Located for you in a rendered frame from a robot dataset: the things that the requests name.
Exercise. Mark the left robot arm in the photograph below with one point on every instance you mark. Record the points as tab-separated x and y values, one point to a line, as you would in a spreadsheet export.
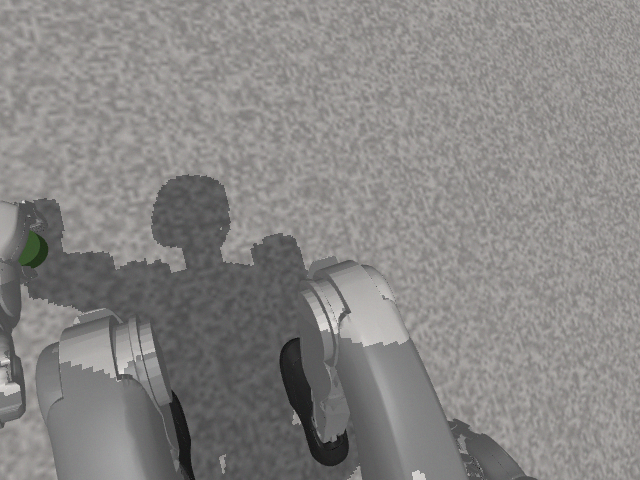
12	384

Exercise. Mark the left robot hand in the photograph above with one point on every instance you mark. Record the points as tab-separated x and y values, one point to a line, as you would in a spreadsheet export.
16	219

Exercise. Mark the right robot foot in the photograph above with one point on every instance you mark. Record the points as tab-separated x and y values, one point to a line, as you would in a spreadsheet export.
299	394

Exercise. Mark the tin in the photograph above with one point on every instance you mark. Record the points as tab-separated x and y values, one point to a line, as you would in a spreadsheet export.
35	251

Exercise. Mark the right robot hand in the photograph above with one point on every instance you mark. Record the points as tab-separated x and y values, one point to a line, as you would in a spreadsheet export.
487	460

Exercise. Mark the left robot foot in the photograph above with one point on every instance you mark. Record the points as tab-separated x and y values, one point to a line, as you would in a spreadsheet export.
183	438

